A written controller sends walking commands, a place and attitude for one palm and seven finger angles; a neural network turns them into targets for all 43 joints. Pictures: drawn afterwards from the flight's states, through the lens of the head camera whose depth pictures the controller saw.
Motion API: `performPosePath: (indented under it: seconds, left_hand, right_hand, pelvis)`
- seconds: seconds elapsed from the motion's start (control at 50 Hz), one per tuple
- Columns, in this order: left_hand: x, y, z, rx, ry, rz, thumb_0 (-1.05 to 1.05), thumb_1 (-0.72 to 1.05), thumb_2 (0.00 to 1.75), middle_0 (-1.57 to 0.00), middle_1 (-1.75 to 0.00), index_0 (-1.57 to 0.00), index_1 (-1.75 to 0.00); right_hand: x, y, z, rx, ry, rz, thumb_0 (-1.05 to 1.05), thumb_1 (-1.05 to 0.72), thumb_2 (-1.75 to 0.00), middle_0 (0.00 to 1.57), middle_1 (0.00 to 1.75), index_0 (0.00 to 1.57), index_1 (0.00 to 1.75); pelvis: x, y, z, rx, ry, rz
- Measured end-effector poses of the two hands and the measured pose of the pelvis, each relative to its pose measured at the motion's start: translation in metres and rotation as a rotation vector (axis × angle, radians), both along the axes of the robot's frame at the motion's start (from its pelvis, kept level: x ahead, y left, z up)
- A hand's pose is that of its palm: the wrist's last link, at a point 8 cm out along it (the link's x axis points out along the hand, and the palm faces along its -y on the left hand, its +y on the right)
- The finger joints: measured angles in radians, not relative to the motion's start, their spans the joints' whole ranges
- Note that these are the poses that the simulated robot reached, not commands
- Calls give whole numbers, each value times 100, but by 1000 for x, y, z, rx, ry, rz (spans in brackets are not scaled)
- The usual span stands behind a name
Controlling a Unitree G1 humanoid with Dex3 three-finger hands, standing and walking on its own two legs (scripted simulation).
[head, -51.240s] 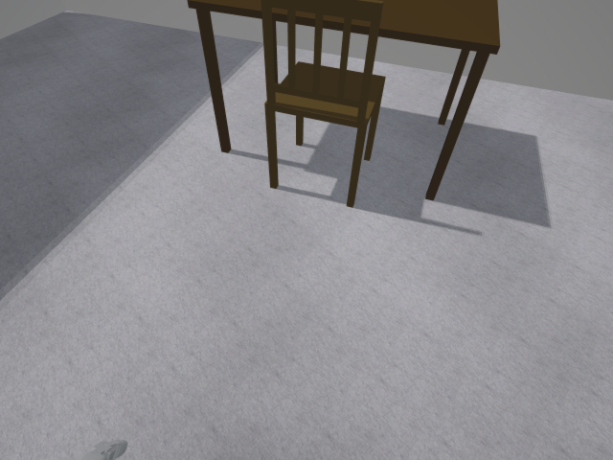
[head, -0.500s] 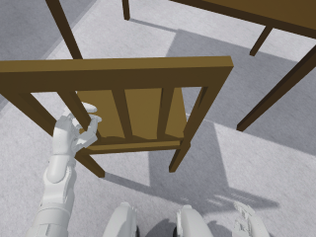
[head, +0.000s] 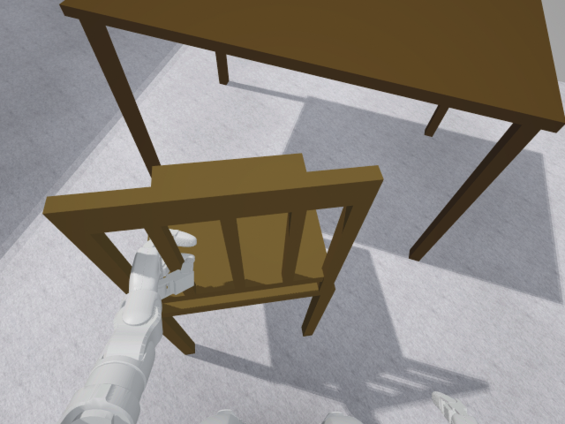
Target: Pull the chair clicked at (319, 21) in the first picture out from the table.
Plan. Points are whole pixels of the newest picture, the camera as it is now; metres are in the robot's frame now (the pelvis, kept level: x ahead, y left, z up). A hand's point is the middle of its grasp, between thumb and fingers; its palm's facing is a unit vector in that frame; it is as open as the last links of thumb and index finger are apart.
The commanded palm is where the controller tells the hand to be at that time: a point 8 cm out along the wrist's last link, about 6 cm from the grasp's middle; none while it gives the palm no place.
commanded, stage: step backward, pulling the chair out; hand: left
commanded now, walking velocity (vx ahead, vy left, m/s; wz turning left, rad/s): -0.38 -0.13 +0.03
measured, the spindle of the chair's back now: (234, 255) +0.38 +0.08 -0.07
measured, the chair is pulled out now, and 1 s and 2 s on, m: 0.34 0.44 0.57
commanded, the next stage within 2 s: stop walking, hand still on the chair in 1.60 s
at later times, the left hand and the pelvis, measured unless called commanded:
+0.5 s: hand (199, 319) +0.27 +0.12 -0.06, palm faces +0.11 -0.98 -0.16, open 5.4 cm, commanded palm +0.25 +0.17 -0.05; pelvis -0.06 -0.02 +0.01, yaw -2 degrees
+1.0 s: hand (201, 350) +0.23 +0.12 -0.06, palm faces +0.04 -0.98 -0.19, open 5.4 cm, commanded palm +0.20 +0.16 -0.05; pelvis -0.12 -0.03 +0.01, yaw -4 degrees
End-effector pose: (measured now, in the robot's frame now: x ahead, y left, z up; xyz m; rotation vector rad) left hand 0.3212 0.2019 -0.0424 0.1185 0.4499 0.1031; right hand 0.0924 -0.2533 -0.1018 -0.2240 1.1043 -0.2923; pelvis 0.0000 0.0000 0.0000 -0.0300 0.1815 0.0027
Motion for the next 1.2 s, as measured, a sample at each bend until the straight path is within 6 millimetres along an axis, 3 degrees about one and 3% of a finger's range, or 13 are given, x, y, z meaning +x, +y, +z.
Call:
performPosePath:
  seconds: [0.12,0.44,0.6,0.74,0.84,0.94,1.06,1.2]
  left_hand:
    - [-7,-3,1,3,13,-25,9,71,78,-31,-117,-49,-145]
    - [-67,-27,2,21,27,40,8,69,77,-32,-114,-50,-145]
    - [-81,-29,3,23,35,3,7,69,75,-30,-113,-50,-145]
    - [-85,-26,3,29,23,-69,5,70,73,-28,-115,-50,-145]
    - [-92,-27,3,35,13,-70,5,69,74,-28,-116,-50,-145]
    - [-104,-31,3,48,11,-49,4,67,75,-29,-116,-50,-145]
    - [-127,-40,3,55,8,-23,4,67,75,-30,-115,-50,-145]
    - [-142,-43,4,43,20,-49,3,67,74,-27,-116,-50,-145]
  right_hand:
    - [-22,-10,11,-32,14,-20,1,-91,-90,20,30,21,30]
    - [-58,-27,-7,32,13,-12,1,-91,-90,20,30,21,30]
    - [-74,-41,5,-46,-1,-15,1,-91,-90,20,30,21,30]
    - [-84,-23,15,-56,-36,-8,1,-91,-90,20,30,20,30]
    - [-91,-4,5,11,-46,22,1,-91,-90,20,30,21,30]
    - [-107,0,-9,73,-37,34,1,-90,-90,20,30,21,30]
    - [-130,-24,-14,61,-20,-6,1,-90,-90,20,30,21,30]
    - [-141,-53,-2,-72,-4,-23,1,-91,-90,20,30,21,30]
  pelvis:
    - [-12,1,7,2,-52,-32]
    - [-50,-26,10,13,-105,-38]
    - [-67,-11,11,2,-123,-20]
    - [-81,-3,10,1,-134,-36]
    - [-90,-10,8,-12,-127,-56]
    - [-108,-22,7,-32,-139,-69]
    - [-121,-33,6,-18,-149,-70]
    - [-122,-19,6,-3,-136,-45]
